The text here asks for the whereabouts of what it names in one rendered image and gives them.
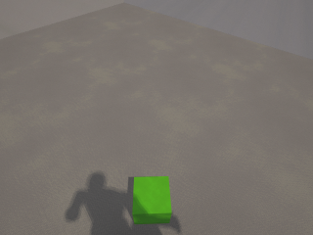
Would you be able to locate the carton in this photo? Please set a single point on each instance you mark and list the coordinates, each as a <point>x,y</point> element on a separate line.
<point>151,200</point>

